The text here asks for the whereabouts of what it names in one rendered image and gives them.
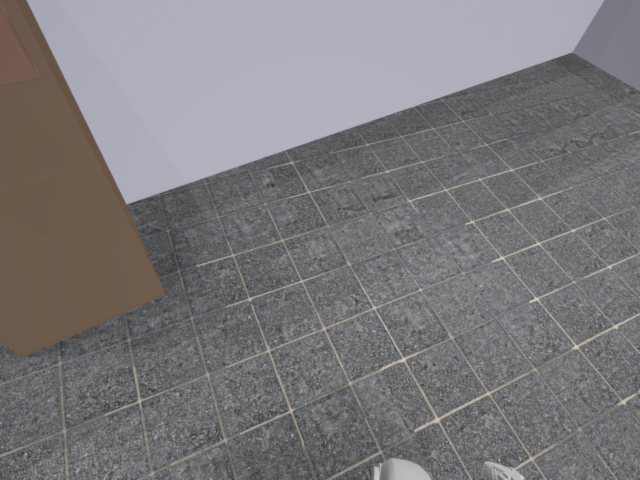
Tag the robot right thigh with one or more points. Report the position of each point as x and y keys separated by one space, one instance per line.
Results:
x=399 y=469

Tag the drawer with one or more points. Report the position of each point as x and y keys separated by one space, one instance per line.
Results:
x=15 y=61

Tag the cabinet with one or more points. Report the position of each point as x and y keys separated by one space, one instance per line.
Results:
x=71 y=256

